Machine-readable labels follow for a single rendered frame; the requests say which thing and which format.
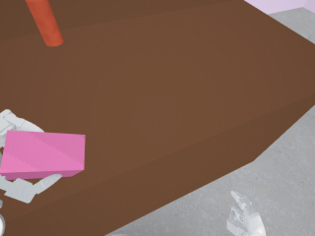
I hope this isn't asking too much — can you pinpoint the robot left hand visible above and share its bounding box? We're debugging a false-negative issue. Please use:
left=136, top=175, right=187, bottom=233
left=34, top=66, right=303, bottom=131
left=0, top=109, right=62, bottom=204

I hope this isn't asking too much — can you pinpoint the robot right hand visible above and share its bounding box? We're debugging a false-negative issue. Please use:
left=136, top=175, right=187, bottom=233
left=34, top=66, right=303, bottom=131
left=226, top=190, right=267, bottom=236

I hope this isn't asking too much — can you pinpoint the sponge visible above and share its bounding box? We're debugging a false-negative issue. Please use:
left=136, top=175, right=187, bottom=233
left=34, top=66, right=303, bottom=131
left=0, top=130, right=86, bottom=180

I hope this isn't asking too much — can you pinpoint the table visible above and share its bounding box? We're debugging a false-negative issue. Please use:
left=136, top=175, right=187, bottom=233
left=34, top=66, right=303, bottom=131
left=0, top=0, right=315, bottom=236

